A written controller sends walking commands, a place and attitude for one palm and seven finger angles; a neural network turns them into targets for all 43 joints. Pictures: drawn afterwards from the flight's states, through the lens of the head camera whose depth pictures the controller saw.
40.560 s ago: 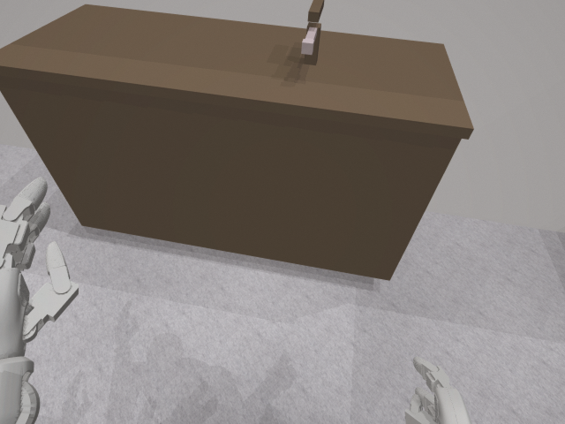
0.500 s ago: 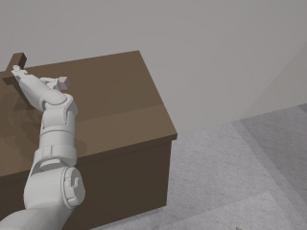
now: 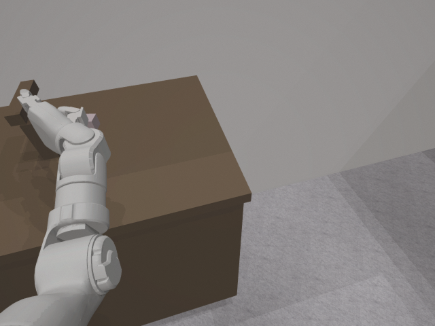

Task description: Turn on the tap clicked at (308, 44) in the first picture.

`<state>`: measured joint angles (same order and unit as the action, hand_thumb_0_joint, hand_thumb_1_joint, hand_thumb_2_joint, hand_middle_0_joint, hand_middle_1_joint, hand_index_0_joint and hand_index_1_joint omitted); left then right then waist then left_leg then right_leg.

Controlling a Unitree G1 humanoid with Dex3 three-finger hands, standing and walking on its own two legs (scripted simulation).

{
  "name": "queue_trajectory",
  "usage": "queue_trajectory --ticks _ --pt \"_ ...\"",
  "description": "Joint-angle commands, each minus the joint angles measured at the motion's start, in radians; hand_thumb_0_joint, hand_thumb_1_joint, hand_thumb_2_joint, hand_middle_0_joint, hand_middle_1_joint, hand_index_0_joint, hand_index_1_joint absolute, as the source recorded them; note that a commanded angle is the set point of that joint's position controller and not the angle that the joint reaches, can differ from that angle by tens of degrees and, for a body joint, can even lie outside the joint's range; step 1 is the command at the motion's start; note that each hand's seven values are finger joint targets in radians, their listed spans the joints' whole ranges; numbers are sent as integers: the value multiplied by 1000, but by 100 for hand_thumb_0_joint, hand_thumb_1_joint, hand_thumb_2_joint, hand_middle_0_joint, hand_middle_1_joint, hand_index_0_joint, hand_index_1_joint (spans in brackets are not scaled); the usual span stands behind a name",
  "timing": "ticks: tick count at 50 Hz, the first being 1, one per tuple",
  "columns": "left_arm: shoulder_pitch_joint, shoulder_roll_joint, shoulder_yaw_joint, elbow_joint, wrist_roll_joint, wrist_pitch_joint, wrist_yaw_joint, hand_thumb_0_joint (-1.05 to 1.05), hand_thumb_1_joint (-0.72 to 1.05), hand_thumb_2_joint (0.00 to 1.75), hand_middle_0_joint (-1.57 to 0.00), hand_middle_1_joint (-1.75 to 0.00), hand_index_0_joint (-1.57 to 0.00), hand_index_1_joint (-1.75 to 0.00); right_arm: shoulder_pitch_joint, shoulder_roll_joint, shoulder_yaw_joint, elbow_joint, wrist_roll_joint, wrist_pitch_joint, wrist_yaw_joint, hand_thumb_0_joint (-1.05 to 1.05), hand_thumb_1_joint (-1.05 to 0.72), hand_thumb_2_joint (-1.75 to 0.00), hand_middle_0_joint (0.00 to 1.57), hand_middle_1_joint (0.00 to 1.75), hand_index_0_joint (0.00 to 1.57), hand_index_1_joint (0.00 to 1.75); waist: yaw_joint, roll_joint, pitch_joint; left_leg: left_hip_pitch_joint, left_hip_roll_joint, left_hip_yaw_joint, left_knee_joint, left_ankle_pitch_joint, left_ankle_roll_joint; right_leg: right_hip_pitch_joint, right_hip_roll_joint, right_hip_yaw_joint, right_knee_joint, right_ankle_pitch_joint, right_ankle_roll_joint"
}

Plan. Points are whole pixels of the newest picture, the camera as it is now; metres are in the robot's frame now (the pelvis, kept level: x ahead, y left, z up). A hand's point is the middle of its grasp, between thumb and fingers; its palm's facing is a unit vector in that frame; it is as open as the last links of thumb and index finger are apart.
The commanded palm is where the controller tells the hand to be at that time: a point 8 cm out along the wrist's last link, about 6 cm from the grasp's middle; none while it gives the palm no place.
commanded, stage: lift the hand up off the lever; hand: left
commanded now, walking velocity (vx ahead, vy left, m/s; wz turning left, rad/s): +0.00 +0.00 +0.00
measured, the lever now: (90, 122) +0.49 +0.31 +0.13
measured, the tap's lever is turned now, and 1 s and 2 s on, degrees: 73 73 73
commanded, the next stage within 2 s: draw the hand back beside the body in 0.44 s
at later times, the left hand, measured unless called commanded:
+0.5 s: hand (69, 115) +0.41 +0.29 +0.21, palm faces +0.83 -0.55 -0.05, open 7.8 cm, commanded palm +0.36 +0.30 +0.21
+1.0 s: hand (42, 173) +0.29 +0.29 +0.18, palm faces +0.53 -0.83 -0.19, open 7.7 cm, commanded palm +0.27 +0.29 +0.19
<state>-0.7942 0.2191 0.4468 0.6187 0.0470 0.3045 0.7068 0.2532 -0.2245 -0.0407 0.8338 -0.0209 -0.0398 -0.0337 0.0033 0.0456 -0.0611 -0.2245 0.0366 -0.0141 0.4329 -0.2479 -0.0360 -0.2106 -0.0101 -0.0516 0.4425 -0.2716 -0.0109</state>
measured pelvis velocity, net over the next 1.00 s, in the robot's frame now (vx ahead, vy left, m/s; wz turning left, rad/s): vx -0.02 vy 0.01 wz -0.02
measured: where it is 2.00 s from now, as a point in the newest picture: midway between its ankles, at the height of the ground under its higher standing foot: outside the picture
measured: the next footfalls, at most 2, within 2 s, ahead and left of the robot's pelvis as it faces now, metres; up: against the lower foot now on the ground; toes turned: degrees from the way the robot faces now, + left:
none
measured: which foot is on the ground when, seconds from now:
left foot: down 0.00-1.00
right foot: down 0.00-1.00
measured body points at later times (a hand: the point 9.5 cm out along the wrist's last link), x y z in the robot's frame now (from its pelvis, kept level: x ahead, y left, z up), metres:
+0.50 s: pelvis +0.00 +0.00 +0.00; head +0.00 -0.02 +0.45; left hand +0.36 +0.31 +0.21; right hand +0.15 -0.24 -0.12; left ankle -0.02 +0.14 -0.74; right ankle -0.03 -0.11 -0.74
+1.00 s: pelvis -0.02 +0.01 +0.00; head -0.03 -0.02 +0.45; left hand +0.26 +0.33 +0.19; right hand +0.13 -0.25 -0.10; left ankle -0.02 +0.14 -0.74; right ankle -0.03 -0.11 -0.74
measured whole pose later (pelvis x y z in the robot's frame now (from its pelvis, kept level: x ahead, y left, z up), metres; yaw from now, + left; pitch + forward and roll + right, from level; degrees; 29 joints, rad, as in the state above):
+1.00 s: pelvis -0.02 +0.01 +0.00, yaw -1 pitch -4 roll +0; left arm -0.15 0.34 0.34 0.09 -0.08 0.02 0.17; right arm 0.23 -0.27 -0.03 0.70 0.02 -0.08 -0.06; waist 0.07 0.06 0.03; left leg -0.10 0.05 0.01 0.38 -0.21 -0.03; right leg -0.09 0.00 -0.03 0.37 -0.22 -0.01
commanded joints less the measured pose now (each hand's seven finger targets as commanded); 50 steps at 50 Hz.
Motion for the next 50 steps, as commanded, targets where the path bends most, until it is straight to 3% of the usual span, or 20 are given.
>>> queue_trajectory --ticks 1,7,10,12,15,19,22,25,27,28,32,34,36,37,38,40,42,46,47,50 --pt "-468 247 -20 -235 26 -38 -10 0 90 90 -15 -15 -15 -15 -84 -130 -29 -126 4 -42 -11 0 -90 -90 20 30 20 30 8 -62 -267 66 -37 61 -30 334 47 155 12 -18 -40 351 0" --pt "-458 240 -30 -299 27 -24 -13 0 90 90 -15 -15 -15 -15 -108 -125 -26 -126 4 -43 -11 0 -90 -90 20 30 20 30 24 -11 -268 93 -36 59 -37 365 40 163 15 -19 -43 362 -6" --pt "-459 249 -26 -285 25 -13 -19 0 90 90 -15 -15 -15 -15 -108 -126 -23 -128 8 -44 -15 0 -90 -90 20 30 20 30 17 -63 -261 85 -39 63 -41 347 47 168 12 -18 -49 363 -2" --pt "-444 282 -2 -306 21 -8 -26 0 90 90 -15 -15 -15 -15 -121 -129 -26 -129 10 -38 -21 0 -90 -90 20 30 20 30 29 -41 -273 91 -40 64 -43 347 45 182 11 -14 -53 363 -2" --pt "-462 220 -56 -294 19 -2 -33 0 90 90 -15 -15 -15 -15 -121 -122 -18 -131 13 -42 -19 0 -90 -90 20 30 20 30 12 -38 -251 96 -40 66 -42 350 46 163 9 -13 -54 372 -1" --pt "-438 241 -37 -267 16 8 -40 0 90 90 -15 -15 -15 -15 -124 -125 -19 -132 17 -39 -22 0 -90 -90 20 30 20 30 16 -51 -244 93 -41 63 -44 341 47 160 8 -14 -59 361 -1" --pt "-471 218 -60 -348 15 -5 -40 0 90 90 -15 -15 -15 -15 -132 -122 -23 -138 14 -42 -20 0 -90 -90 20 30 20 30 19 -1 -285 121 -43 59 -37 383 39 169 12 -15 -48 386 -7" --pt "-448 181 -79 -359 9 -8 -34 0 90 90 -15 -15 -15 -15 -135 -116 -21 -140 14 -47 -16 0 -90 -90 20 30 20 30 17 -10 -288 130 -42 56 -30 412 36 168 14 -20 -36 408 -8" --pt "-448 222 -48 -349 12 1 -33 0 90 90 -15 -15 -15 -15 -140 -124 -23 -133 13 -38 -20 0 -90 -90 20 30 20 30 24 -10 -284 126 -41 53 -39 402 32 172 14 -20 -44 389 -9" --pt "-385 154 -219 -414 46 -3 -196 0 90 90 -15 -15 -15 -15 -117 -148 -22 -133 20 -13 -34 0 -90 -90 20 30 20 30 -28 -55 -275 180 -32 56 -32 444 49 161 20 -6 -12 474 -15" --pt "-196 281 -113 -523 -38 -13 -434 0 90 90 -16 -16 -16 -16 -134 -138 -11 -202 40 19 -70 0 -90 -90 20 30 20 30 33 -31 -314 224 -35 56 -46 510 63 255 24 -1 -31 556 -15" --pt "-42 308 -79 -550 -105 -15 -553 0 90 90 -16 -17 -16 -17 -146 -136 0 -235 55 26 -80 0 -90 -90 20 30 20 30 51 -76 -290 211 -34 62 -59 503 68 281 29 0 -37 592 -12" --pt "92 369 33 -590 -173 6 -588 0 90 90 -16 -18 -16 -18 -173 -125 11 -267 66 23 -84 0 -90 -90 20 30 20 30 95 -93 -262 172 -33 71 -73 463 64 308 31 0 -51 571 -5" --pt "150 399 88 -609 -189 22 -576 0 90 90 -16 -18 -16 -18 -192 -122 17 -274 67 25 -83 0 -90 -90 20 30 20 30 120 -53 -233 151 -34 69 -84 441 56 306 32 -3 -58 524 -8" --pt "271 530 66 -596 -146 -105 -569 0 90 90 -16 -18 -16 -18 -160 -135 5 -282 39 7 -50 0 -90 -90 20 30 20 30 70 -49 -81 119 -46 86 -79 382 62 224 10 19 -79 532 17" --pt "377 474 55 -572 -148 -203 -575 0 90 90 -16 -19 -16 -19 -168 -125 3 -292 38 -8 -33 0 -90 -90 20 30 20 30 70 -115 -52 71 -38 83 -84 333 61 215 18 21 -76 472 15" --pt "304 505 53 -703 -144 -276 -578 0 90 90 -16 -19 -16 -19 -176 -130 -7 -302 42 -20 -28 0 -90 -90 20 30 20 30 58 -33 -85 114 -40 88 -85 307 57 207 19 29 -94 413 10" --pt "151 385 -93 -884 -113 -391 -561 0 90 90 -17 -21 -17 -21 -177 -127 -9 -305 34 -89 -25 0 -90 -90 20 30 20 30 9 141 -144 238 -40 75 -81 304 50 114 40 31 -111 324 0" --pt "94 315 -173 -906 -111 -404 -560 0 90 90 -17 -21 -17 -21 -177 -125 -7 -298 37 -100 -28 0 -90 -90 20 30 20 30 -15 147 -124 260 -39 69 -84 258 49 69 46 28 -124 270 1" --pt "135 283 -201 -820 -108 -430 -540 0 90 90 -17 -22 -17 -22 -172 -138 -11 -272 39 -119 -41 0 -90 -90 20 30 20 30 -25 36 -74 236 -45 51 -116 109 56 32 57 19 -146 152 0"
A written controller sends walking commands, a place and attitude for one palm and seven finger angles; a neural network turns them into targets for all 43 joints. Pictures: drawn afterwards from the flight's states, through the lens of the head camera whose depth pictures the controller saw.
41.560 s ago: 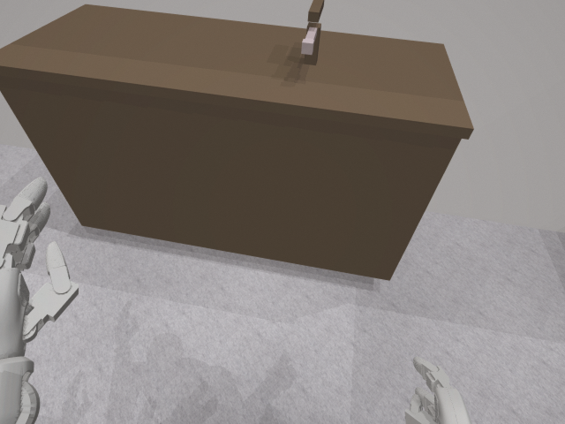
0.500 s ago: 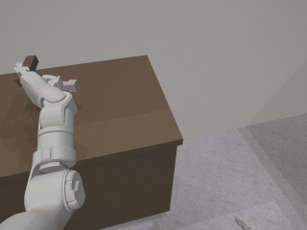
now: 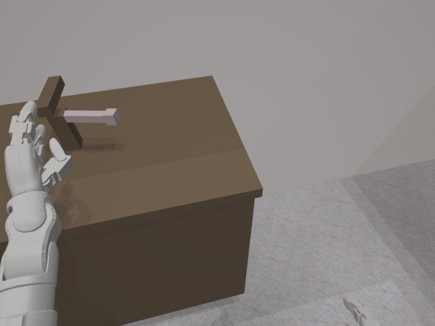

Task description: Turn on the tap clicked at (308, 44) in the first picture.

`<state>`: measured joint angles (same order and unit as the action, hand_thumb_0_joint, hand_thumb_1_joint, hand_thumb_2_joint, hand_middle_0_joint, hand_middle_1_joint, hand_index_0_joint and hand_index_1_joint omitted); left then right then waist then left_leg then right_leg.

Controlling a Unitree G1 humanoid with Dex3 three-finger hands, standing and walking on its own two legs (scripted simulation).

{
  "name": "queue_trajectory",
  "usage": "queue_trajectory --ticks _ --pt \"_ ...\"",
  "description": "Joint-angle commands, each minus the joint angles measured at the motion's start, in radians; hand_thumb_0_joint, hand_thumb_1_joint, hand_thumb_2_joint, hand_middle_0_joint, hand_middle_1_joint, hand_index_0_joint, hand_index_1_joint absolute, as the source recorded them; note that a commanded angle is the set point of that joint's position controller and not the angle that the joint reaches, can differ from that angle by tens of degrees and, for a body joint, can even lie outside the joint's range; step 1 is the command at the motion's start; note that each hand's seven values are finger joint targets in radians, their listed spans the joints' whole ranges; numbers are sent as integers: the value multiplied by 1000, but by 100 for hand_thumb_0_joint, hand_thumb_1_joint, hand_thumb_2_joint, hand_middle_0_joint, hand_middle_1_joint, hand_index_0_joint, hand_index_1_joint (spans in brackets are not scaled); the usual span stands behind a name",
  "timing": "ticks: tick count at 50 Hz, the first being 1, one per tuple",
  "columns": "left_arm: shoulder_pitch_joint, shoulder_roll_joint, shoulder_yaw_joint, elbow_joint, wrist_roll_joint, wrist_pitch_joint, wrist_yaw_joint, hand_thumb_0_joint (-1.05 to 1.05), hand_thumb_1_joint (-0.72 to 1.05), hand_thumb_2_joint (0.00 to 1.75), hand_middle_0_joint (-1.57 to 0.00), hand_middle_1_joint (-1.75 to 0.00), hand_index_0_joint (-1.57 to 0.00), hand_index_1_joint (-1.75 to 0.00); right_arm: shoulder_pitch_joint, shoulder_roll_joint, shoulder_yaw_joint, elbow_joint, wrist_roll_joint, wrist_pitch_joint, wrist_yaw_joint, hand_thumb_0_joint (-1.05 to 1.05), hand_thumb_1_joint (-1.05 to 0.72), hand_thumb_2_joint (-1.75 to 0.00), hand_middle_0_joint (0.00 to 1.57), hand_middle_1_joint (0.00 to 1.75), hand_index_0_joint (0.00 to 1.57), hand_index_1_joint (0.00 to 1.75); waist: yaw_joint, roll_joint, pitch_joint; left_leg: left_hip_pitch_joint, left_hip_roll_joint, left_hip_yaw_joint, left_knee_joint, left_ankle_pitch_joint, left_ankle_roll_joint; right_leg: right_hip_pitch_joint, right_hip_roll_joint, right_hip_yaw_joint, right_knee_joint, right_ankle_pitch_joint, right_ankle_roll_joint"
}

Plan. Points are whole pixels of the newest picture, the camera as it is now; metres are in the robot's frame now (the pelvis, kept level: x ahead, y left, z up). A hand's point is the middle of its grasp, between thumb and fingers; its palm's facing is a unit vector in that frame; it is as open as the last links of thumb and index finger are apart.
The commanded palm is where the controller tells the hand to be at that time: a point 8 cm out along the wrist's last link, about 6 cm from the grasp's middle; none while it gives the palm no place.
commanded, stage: draw the hand back beside the body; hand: left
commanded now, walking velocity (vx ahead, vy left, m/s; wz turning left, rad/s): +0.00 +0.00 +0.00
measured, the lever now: (111, 116) +0.50 +0.32 +0.12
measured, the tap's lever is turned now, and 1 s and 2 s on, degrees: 73 73 73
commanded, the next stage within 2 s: step back with the hand held close in 1.02 s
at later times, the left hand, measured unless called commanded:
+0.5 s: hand (64, 200) +0.24 +0.26 +0.16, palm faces +0.47 -0.84 -0.27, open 7.5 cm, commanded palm +0.19 +0.29 +0.17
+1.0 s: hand (60, 224) +0.20 +0.26 +0.15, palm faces +0.46 -0.82 -0.33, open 7.4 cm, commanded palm +0.16 +0.29 +0.17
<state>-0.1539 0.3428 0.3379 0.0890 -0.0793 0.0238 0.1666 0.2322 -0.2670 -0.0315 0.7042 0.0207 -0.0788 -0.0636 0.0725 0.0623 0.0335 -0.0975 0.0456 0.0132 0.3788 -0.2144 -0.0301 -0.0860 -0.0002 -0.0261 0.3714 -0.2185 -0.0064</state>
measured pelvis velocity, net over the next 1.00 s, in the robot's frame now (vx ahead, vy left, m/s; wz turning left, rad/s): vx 0.00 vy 0.01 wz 0.00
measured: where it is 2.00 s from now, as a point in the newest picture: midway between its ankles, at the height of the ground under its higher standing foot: outside the picture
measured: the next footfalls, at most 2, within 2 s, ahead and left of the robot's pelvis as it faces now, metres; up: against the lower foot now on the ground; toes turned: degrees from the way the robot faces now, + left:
none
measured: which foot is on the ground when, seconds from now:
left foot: down 0.00-1.00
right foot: down 0.00-1.00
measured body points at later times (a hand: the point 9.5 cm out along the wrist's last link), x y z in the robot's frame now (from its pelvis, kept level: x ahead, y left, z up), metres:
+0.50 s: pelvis -0.01 +0.01 +0.00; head -0.02 -0.02 +0.45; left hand +0.20 +0.31 +0.18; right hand +0.16 -0.22 -0.10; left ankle +0.00 +0.14 -0.75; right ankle -0.01 -0.11 -0.75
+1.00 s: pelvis +0.00 +0.01 +0.00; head -0.01 -0.02 +0.45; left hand +0.17 +0.30 +0.17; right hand +0.20 -0.21 -0.09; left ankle +0.00 +0.14 -0.75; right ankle -0.01 -0.11 -0.75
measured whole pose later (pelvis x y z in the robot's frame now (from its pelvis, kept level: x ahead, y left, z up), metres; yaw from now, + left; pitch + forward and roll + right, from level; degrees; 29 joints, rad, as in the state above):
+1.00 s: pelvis +0.00 +0.01 +0.00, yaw +0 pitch -5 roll +0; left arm 0.38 0.30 0.27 -0.34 -0.06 -0.08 0.13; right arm 0.17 -0.21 -0.01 0.67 -0.01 -0.11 -0.06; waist 0.08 0.07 0.05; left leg -0.07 0.04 0.01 0.38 -0.22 -0.02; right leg -0.05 -0.01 -0.03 0.36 -0.22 0.00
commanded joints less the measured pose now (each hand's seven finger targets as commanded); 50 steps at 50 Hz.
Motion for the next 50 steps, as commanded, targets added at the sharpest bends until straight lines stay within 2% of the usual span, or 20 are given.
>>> queue_trajectory --ticks 1,5,7,8,9,10,12,15,18,22,23,26,32,33,37,41,42,45,47,50 --pt "-466 151 -94 -266 20 -157 3 0 90 90 -17 -22 -17 -22 -152 -95 -21 -139 -3 -82 -13 0 -90 -90 20 30 20 30 -90 -17 -177 101 -57 23 -66 60 54 -85 45 -9 -75 84 -3" --pt "-285 188 -24 -162 12 -166 -1 0 90 90 -18 -23 -18 -23 -171 -85 -14 -134 -3 -55 -14 0 -90 -90 20 30 20 30 -53 -86 -149 43 -60 29 -89 19 57 -31 35 -9 -93 34 -3" --pt "-184 241 49 -180 7 -174 -9 0 90 90 -18 -24 -18 -24 -180 -83 -15 -141 -5 -40 -9 0 -90 -90 20 30 20 30 -25 -52 -177 41 -58 29 -96 53 51 21 32 -8 -94 62 -7" --pt "-143 213 35 -214 2 -179 -19 0 90 90 -18 -24 -18 -24 -183 -71 -9 -155 -5 -36 -5 0 -90 -90 20 30 20 30 -22 -40 -184 39 -55 28 -98 82 48 48 28 -10 -82 94 -8" --pt "-114 236 64 -266 -2 -184 -23 0 90 90 -18 -25 -18 -25 -186 -69 -8 -167 -9 -33 -2 0 -90 -90 20 30 20 30 -11 -27 -209 44 -55 28 -91 123 47 77 28 -7 -75 144 -10" --pt "-56 243 87 -271 -9 -180 -28 0 90 90 -18 -25 -18 -25 -190 -65 -8 -172 -10 -28 2 0 -90 -90 20 30 20 30 -4 -42 -198 35 -54 31 -86 144 46 87 27 -8 -74 170 -8" --pt "-1 277 130 -344 -12 -180 -36 0 90 90 -19 -26 -19 -26 -193 -65 -10 -181 -11 -21 8 0 -90 -90 20 30 20 30 4 1 -190 31 -55 29 -83 165 40 99 27 -8 -74 192 -8" --pt "44 236 101 -411 -14 -177 -44 0 90 90 -19 -26 -19 -26 -198 -54 -10 -196 -14 -23 12 0 -90 -90 20 30 20 30 -7 -23 -124 12 -49 37 -80 152 41 63 28 -7 -86 177 -3" --pt "27 199 52 -464 0 -185 -43 0 90 90 -19 -27 -19 -27 -197 -54 -11 -193 -15 -39 9 0 -90 -90 20 30 20 30 -27 38 -80 30 -47 37 -87 94 37 9 30 -5 -107 99 -4" --pt "61 150 -9 -501 12 -196 -39 0 90 90 -19 -29 -19 -29 -194 -64 -18 -183 -18 -64 2 0 -90 -90 20 30 20 30 -39 9 -78 62 -48 31 -88 79 42 -15 37 -6 -114 82 -3" --pt "91 144 -11 -495 11 -199 -36 0 90 90 -20 -29 -20 -29 -188 -65 -19 -182 -21 -68 1 0 -90 -90 20 30 20 30 -39 -33 -80 64 -46 29 -88 75 45 -17 35 -9 -111 76 0" --pt "179 148 4 -521 12 -207 -33 0 90 90 -20 -30 -20 -30 -189 -66 -25 -179 -25 -75 1 0 -90 -90 20 30 20 30 -26 -64 -116 72 -50 29 -82 103 50 10 35 -9 -105 98 1" --pt "362 173 56 -619 14 -209 -35 0 90 90 -20 -30 -20 -30 -187 -59 -23 -186 -33 -76 8 0 -90 -90 20 30 20 30 -6 3 -112 52 -50 25 -71 163 39 46 30 -10 -89 159 -4" --pt "397 146 34 -645 15 -208 -38 0 90 90 -20 -30 -20 -30 -186 -51 -20 -195 -32 -76 10 0 -90 -90 20 30 20 30 -9 21 -108 51 -47 29 -68 169 37 45 27 -10 -82 165 -4" --pt "513 161 62 -695 15 -194 -38 0 90 90 -20 -30 -20 -30 -180 -52 -23 -204 -35 -79 12 0 -90 -90 20 30 20 30 -3 4 -92 34 -42 28 -56 204 34 48 30 -10 -76 198 -4" --pt "438 143 40 -671 21 -183 -34 0 90 90 -20 -30 -20 -30 -176 -47 -19 -197 -35 -77 3 0 -90 -90 20 30 20 30 -24 -16 -46 25 -39 36 -47 166 39 1 27 -12 -82 162 2" --pt "406 148 42 -668 23 -180 -32 0 90 90 -20 -30 -20 -30 -177 -50 -19 -193 -34 -77 1 0 -90 -90 20 30 20 30 -28 9 -25 24 -42 38 -49 151 39 -12 27 -11 -89 146 0" --pt "398 133 27 -650 25 -180 -28 0 90 90 -20 -30 -20 -30 -179 -48 -18 -194 -34 -79 -5 0 -90 -90 20 30 20 30 -24 -8 -50 39 -41 33 -51 140 41 -10 26 -14 -82 123 0" --pt "388 138 26 -666 27 -181 -27 0 90 90 -20 -30 -20 -30 -181 -50 -16 -193 -35 -84 -4 0 -90 -90 20 30 20 30 -20 20 -69 49 -44 27 -50 158 39 3 25 -13 -75 142 -4" --pt "427 135 26 -663 24 -180 -25 0 90 90 -20 -30 -20 -30 -183 -50 -16 -199 -38 -89 -3 0 -90 -90 20 30 20 30 -10 -17 -95 52 -43 23 -52 183 41 25 25 -15 -63 167 -2"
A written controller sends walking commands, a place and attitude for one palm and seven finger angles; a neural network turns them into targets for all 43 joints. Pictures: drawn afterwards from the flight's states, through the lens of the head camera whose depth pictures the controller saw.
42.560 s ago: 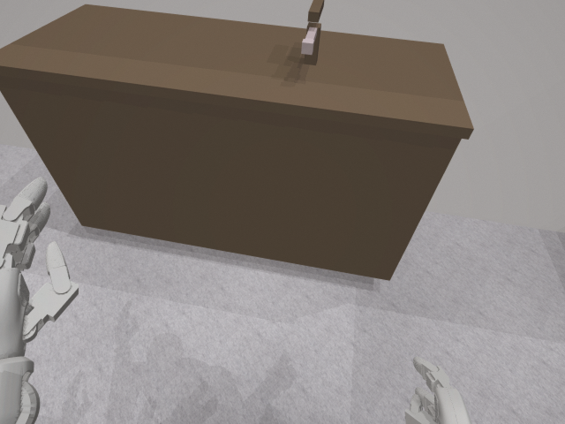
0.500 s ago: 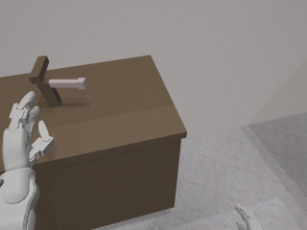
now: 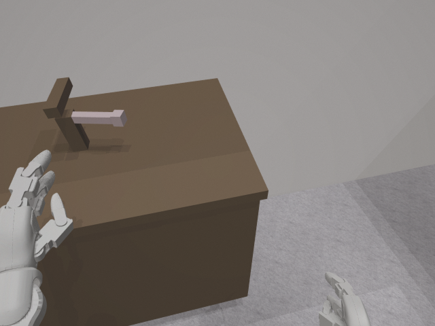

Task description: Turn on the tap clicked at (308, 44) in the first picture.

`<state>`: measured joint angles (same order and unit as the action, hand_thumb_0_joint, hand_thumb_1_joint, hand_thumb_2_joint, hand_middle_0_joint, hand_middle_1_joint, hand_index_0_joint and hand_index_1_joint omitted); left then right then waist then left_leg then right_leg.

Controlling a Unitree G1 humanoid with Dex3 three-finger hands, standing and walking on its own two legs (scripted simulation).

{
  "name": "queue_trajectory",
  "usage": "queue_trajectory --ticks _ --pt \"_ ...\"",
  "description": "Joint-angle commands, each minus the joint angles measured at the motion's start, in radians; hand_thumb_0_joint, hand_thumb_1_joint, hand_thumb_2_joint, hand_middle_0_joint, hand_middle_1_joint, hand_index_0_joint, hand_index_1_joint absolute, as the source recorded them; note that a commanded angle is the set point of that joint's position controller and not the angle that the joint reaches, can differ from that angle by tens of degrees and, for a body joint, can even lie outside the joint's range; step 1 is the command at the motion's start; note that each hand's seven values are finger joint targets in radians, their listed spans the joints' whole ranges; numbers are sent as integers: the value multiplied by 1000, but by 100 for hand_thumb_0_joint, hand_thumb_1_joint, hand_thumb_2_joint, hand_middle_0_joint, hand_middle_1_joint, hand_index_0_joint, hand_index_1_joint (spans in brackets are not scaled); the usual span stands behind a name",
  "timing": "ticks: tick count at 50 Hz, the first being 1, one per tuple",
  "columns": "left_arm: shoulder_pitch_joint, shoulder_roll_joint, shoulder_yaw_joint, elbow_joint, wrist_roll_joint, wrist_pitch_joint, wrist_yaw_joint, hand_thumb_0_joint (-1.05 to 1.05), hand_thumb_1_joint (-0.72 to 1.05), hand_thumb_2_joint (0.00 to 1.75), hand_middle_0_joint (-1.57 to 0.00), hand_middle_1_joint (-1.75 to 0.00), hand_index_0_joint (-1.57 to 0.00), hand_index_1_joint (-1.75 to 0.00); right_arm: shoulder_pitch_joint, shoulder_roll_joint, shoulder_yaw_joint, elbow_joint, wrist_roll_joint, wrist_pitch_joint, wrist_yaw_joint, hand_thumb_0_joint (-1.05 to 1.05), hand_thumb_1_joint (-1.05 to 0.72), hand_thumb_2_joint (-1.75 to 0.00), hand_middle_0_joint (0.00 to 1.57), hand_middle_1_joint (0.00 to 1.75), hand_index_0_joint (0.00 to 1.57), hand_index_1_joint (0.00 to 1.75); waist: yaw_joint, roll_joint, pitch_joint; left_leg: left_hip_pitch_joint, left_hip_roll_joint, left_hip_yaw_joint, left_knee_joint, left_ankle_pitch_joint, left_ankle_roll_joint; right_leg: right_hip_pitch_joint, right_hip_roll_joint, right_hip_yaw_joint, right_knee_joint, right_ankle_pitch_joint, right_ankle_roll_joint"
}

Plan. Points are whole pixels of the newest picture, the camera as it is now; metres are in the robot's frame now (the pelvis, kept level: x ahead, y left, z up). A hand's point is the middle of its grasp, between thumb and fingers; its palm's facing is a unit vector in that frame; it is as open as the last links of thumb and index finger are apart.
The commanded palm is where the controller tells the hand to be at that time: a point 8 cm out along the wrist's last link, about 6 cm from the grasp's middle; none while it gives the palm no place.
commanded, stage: draw the hand back beside the body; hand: left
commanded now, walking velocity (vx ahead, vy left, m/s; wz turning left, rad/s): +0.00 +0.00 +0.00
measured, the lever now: (118, 118) +0.50 +0.31 +0.12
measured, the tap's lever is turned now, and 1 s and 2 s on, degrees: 73 73 73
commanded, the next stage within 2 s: step back with the hand held close in 0.02 s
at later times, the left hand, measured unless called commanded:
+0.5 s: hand (69, 236) +0.19 +0.24 +0.15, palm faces +0.32 -0.83 -0.45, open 7.4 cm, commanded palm +0.14 +0.29 +0.17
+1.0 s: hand out of the picture +0.05 +0.28 +0.16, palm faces +0.50 -0.76 -0.42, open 7.4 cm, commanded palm -0.01 +0.31 +0.17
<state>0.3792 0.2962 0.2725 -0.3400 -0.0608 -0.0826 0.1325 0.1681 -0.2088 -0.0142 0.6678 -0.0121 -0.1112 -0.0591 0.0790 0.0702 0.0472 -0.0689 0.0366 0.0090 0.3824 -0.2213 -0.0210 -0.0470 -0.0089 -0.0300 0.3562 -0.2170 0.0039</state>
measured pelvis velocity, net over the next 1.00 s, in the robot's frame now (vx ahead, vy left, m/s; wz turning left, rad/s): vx -0.14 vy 0.02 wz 0.11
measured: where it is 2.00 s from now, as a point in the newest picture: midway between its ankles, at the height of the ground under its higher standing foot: outside the picture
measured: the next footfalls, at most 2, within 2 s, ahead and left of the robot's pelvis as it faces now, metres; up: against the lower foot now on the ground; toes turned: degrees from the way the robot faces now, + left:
left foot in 1.22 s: -0.15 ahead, +0.15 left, +0.00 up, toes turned +13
right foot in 1.52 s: -0.28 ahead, -0.11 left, +0.00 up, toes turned +0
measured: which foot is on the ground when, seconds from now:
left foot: down 0.00-1.00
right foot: down 0.00-1.00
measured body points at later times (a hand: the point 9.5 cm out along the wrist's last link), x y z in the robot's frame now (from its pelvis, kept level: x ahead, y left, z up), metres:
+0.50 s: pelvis -0.03 +0.01 +0.00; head -0.02 -0.01 +0.44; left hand +0.16 +0.29 +0.17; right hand +0.15 -0.24 -0.09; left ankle +0.00 +0.13 -0.75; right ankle -0.01 -0.12 -0.75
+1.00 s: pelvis -0.14 +0.02 -0.03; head -0.15 +0.01 +0.42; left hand +0.02 +0.31 +0.18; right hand +0.04 -0.21 -0.11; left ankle -0.01 +0.14 -0.74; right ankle -0.01 -0.11 -0.74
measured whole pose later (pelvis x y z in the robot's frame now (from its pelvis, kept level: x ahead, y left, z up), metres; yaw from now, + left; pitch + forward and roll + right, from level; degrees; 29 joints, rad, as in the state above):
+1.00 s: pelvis -0.14 +0.02 -0.03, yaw +6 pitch -4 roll -2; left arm 0.42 0.36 0.35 -0.45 0.01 -0.21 0.16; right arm 0.23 -0.20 -0.02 0.58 0.01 -0.06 -0.09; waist -0.02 0.05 0.05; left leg -0.46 0.02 0.00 0.63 -0.22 0.04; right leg -0.39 0.04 0.07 0.59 -0.21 0.04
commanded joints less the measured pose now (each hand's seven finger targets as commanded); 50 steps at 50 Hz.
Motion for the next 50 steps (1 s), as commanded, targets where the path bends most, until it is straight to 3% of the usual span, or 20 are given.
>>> queue_trajectory --ticks 1,5,7,8,9,11,12,17,20,22,23,27,28,32,33,36,38,44,48,50 --pt "-102 180 90 -243 5 -75 7 0 90 90 -20 -30 -20 -30 -119 -108 -34 -163 -5 -57 -7 0 -90 -90 20 30 20 30 -17 -48 -122 24 -34 28 -54 201 32 -5 35 -13 -45 179 -11" --pt "-72 187 106 -242 4 -72 6 0 90 90 -20 -30 -20 -30 -117 -104 -32 -161 -5 -54 -3 0 -90 -90 20 30 20 30 -14 -37 -105 11 -32 31 -48 233 29 -1 33 -12 -40 212 -12" --pt "-133 212 117 -304 8 -77 6 0 90 90 -20 -30 -20 -30 -118 -107 -32 -161 -5 -55 -1 0 -90 -90 20 30 20 30 -15 29 -131 23 -36 30 -46 251 24 10 33 -7 -38 224 -15" --pt "-160 306 227 -306 3 -95 7 0 90 90 -20 -30 -20 -30 -141 -131 -33 -213 5 -28 -10 0 -90 -90 20 30 20 30 -41 4 -53 -60 -4 37 9 216 43 -117 -13 55 -69 292 -4" --pt "-73 226 165 -231 5 -90 -7 0 90 90 -20 -30 -20 -30 -136 -114 -28 -195 2 -7 -11 0 -90 -90 20 30 20 30 -50 -41 -72 -68 -4 23 31 195 43 -126 -40 56 -64 309 -3" --pt "-25 192 133 -216 10 -82 -13 0 90 90 -20 -30 -20 -30 -123 -112 -35 -215 5 17 -9 0 -90 -90 20 30 20 30 -54 -66 -111 -67 2 29 49 214 36 -128 -53 65 -54 335 -5" --pt "-35 201 137 -239 13 -88 -14 0 90 90 -20 -30 -20 -30 -126 -118 -38 -224 4 25 -11 0 -90 -90 20 30 20 30 -55 -31 -128 -63 1 33 46 249 34 -128 -50 56 -37 359 -4" --pt "51 232 169 -275 10 -83 -2 0 90 90 -20 -30 -20 -30 -111 -127 -52 -261 13 64 -23 0 -90 -90 20 30 20 30 -51 -30 -264 -19 23 33 57 444 33 -104 -33 22 44 444 15" --pt "75 236 176 -300 6 -82 4 0 90 90 -20 -30 -20 -30 -114 -122 -53 -283 17 79 -31 0 -90 -90 20 30 20 30 -52 -61 -267 -41 28 28 61 462 34 -118 -27 21 60 427 20" --pt "69 267 202 -322 8 -84 12 0 90 90 -20 -30 -20 -30 -116 -128 -55 -282 16 85 -35 0 -90 -90 20 30 20 30 -49 -29 -270 -62 29 20 48 427 34 -122 -22 23 69 384 21" --pt "78 239 181 -314 5 -86 12 0 90 90 -20 -30 -20 -30 -114 -119 -52 -284 17 86 -39 0 -90 -90 20 30 20 30 -53 -36 -255 -81 31 20 44 413 35 -126 -21 22 72 366 23" --pt "62 251 189 -303 9 -96 23 0 90 90 -20 -30 -20 -30 -110 -132 -54 -276 19 83 -44 0 -90 -90 20 30 20 30 -57 -25 -213 -153 27 11 23 237 38 -155 -18 40 49 249 22" --pt "59 220 159 -292 8 -98 23 0 90 90 -20 -30 -20 -30 -109 -125 -49 -277 21 81 -44 0 -90 -90 20 30 20 30 -62 -23 -191 -180 28 8 13 161 40 -166 -18 44 41 197 21" --pt "20 238 170 -277 23 -122 36 0 90 90 -20 -30 -20 -30 -105 -140 -48 -268 21 66 -45 0 -90 -90 20 30 20 30 -67 -22 -123 -309 19 -11 -21 -162 55 -194 -19 73 -16 -38 18" --pt "16 210 146 -273 26 -128 36 0 90 90 -20 -30 -20 -30 -98 -132 -44 -269 24 62 -44 0 -90 -90 20 30 20 30 -69 -38 -112 -323 21 -19 -21 -200 57 -207 -20 73 -22 -87 16" --pt "-4 218 153 -272 40 -147 46 0 90 90 -20 -30 -20 -30 -88 -139 -43 -266 19 47 -44 0 -90 -90 20 30 20 30 -69 -52 -94 -378 27 -38 -15 -291 66 -224 -17 81 -26 -210 15" --pt "-17 218 157 -293 49 -159 51 0 90 90 -20 -30 -20 -30 -89 -142 -44 -265 17 36 -46 0 -90 -90 20 30 20 30 -69 -6 -106 -432 51 -72 -54 -349 79 -180 2 71 25 -205 21" --pt "12 226 191 -343 57 -183 53 0 90 90 -20 -30 -20 -30 -91 -141 -46 -268 16 0 -49 0 -90 -90 20 30 20 30 -56 82 -186 -532 96 -134 -111 -371 102 -4 55 46 219 50 31" --pt "28 193 196 -311 84 -191 40 0 90 90 -20 -30 -20 -30 -95 -155 -58 -261 12 -11 -42 0 -90 -90 20 30 20 30 -57 159 -112 -834 155 -171 -156 -673 144 119 96 58 364 -72 32" --pt "0 218 213 -326 83 -195 36 0 90 90 -20 -30 -20 -30 -95 -141 -64 -254 12 -13 -36 0 -90 -90 20 30 20 30 -56 80 -99 -786 122 -128 -60 -615 125 16 74 94 323 -95 6"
